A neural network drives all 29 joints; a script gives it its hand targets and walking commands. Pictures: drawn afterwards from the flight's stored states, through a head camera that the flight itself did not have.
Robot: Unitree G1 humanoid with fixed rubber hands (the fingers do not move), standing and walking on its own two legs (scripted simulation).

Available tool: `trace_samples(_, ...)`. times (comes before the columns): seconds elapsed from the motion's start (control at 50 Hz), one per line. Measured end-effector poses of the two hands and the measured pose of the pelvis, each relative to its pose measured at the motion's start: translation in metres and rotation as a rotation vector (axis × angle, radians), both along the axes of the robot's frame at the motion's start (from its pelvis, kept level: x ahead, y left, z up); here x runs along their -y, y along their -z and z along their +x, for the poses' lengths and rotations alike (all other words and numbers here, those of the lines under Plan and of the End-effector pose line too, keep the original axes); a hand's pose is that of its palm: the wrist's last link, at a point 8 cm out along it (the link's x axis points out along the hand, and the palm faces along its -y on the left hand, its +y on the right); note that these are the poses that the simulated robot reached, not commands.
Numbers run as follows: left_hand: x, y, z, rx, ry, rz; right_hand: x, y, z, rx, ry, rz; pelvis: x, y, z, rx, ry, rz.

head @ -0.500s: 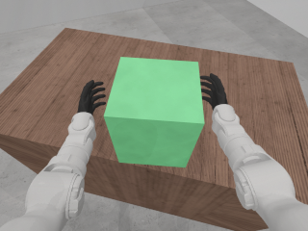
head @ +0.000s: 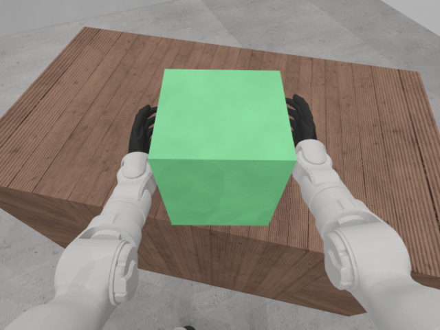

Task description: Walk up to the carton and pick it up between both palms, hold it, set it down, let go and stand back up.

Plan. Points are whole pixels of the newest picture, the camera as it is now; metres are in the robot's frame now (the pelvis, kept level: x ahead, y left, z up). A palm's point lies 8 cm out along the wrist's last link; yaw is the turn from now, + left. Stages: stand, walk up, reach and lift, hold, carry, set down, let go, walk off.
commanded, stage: reach and lift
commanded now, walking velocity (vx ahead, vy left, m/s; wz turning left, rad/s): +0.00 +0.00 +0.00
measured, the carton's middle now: (221, 154) +0.43 +0.03 +0.03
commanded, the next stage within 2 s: none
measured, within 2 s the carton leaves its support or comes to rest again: leaves its support in 1.56 s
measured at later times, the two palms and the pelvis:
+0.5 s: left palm (141, 155) +0.40 +0.18 +0.06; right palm (305, 147) +0.43 -0.12 +0.07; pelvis +0.03 +0.00 +0.02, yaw +1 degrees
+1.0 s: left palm (141, 155) +0.40 +0.18 +0.06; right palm (304, 147) +0.43 -0.12 +0.07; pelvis +0.03 -0.01 +0.02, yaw +1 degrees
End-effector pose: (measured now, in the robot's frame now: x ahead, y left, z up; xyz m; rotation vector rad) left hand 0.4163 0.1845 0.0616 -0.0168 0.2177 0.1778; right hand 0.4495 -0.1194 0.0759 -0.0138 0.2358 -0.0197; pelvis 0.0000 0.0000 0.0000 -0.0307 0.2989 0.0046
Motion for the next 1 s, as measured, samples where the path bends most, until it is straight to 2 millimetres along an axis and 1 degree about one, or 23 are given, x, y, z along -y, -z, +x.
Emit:
trace_samples(0.1, 0.000, 0.000, -0.001, 0.005, -0.001, 0.001, -0.001, 0.000, -0.003, 0.005, 0.028, -0.005, 0.000, -0.002, 0.000, 0.011, -0.007, -0.001)
trace_samples(0.18, 0.001, -0.002, -0.004, 0.027, 0.006, 0.006, -0.003, -0.002, -0.008, 0.035, 0.044, -0.019, -0.001, -0.008, 0.002, 0.055, -0.014, 0.000)
trace_samples(0.28, 0.001, -0.005, -0.012, 0.051, 0.009, 0.017, -0.003, -0.004, -0.018, 0.073, 0.053, -0.028, -0.002, -0.014, 0.009, 0.106, -0.016, 0.006)
trace_samples(0.38, 0.003, -0.003, -0.017, 0.016, 0.017, 0.039, 0.000, -0.001, -0.024, 0.053, 0.046, -0.048, -0.002, -0.017, 0.018, 0.150, -0.014, 0.011)
trace_samples(0.62, 0.004, -0.002, -0.017, -0.006, 0.007, 0.046, 0.000, 0.002, -0.020, 0.053, 0.030, -0.061, 0.004, -0.020, 0.031, 0.189, -0.012, 0.016)
trace_samples(1.0, 0.004, -0.002, -0.018, -0.004, 0.010, 0.049, 0.000, 0.001, -0.021, 0.065, 0.033, -0.071, 0.007, -0.021, 0.030, 0.193, -0.019, 0.020)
